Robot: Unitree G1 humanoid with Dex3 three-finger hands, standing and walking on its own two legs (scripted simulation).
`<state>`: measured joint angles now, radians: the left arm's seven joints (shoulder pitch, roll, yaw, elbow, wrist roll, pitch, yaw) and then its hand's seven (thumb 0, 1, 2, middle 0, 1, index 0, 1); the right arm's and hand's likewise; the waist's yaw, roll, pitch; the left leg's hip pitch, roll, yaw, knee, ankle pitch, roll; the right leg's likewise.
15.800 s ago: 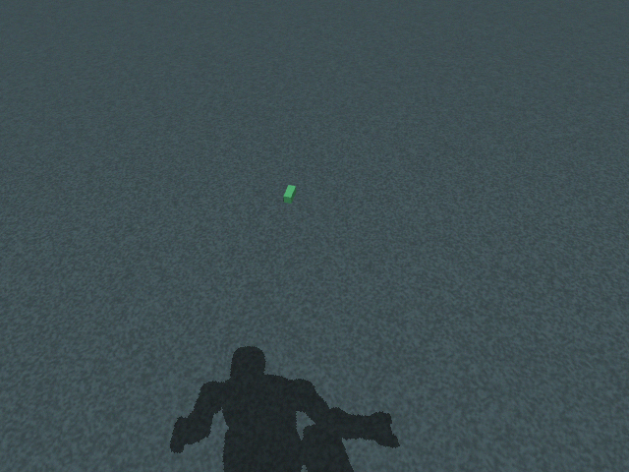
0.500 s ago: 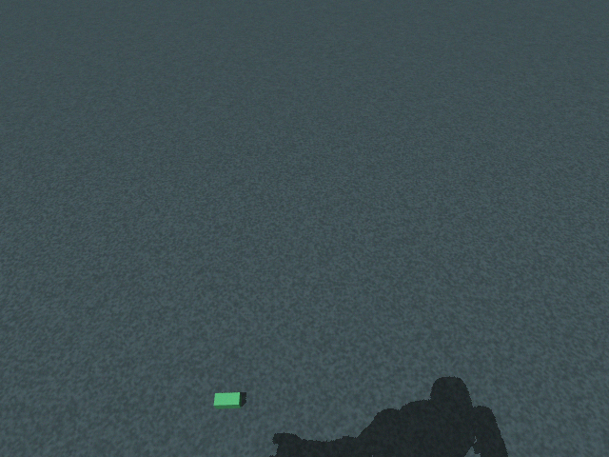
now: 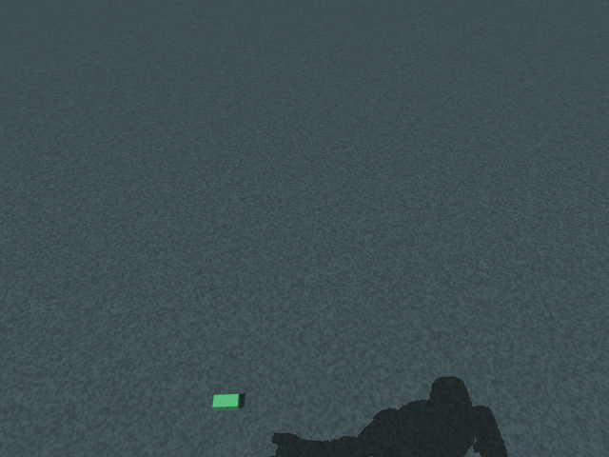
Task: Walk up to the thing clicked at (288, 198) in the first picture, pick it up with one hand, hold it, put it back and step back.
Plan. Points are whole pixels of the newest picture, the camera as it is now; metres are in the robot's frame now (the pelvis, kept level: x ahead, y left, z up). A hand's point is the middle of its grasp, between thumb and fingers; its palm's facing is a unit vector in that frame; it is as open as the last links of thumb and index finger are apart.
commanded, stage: stand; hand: left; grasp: from above
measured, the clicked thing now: (226, 402) +0.40 +0.27 -0.76
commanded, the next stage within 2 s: rise first in 0.56 s
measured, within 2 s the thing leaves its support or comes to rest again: neither
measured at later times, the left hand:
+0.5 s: hand out of the picture +0.07 +0.25 -0.16, palm faces -0.03 -0.94 -0.35, open 7.4 cm
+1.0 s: hand out of the picture +0.15 +0.26 -0.18, palm faces -0.05 -0.92 -0.39, open 9.8 cm
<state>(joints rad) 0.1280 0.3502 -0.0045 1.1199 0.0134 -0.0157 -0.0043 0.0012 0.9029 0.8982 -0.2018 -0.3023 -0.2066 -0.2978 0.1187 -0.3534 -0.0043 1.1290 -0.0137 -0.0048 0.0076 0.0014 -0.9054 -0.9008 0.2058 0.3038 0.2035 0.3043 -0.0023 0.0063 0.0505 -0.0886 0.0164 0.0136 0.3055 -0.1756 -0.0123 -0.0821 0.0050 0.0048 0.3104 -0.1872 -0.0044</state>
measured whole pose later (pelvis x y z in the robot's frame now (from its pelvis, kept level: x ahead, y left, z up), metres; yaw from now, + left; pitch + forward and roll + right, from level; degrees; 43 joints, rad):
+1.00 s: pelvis -0.01 +0.00 -0.03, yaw +1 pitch +8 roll +0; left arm 0.01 0.32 0.14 0.94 0.16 0.06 -0.01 0.00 0.22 0.72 -0.39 -0.63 -0.39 -0.63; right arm 0.25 -0.25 -0.03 0.72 0.02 -0.04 -0.01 0.00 -0.89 -0.89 0.21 0.30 0.20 0.30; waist -0.03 0.01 -0.03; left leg -0.51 0.01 0.00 0.70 -0.33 -0.01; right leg -0.49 0.00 -0.01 0.69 -0.34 0.00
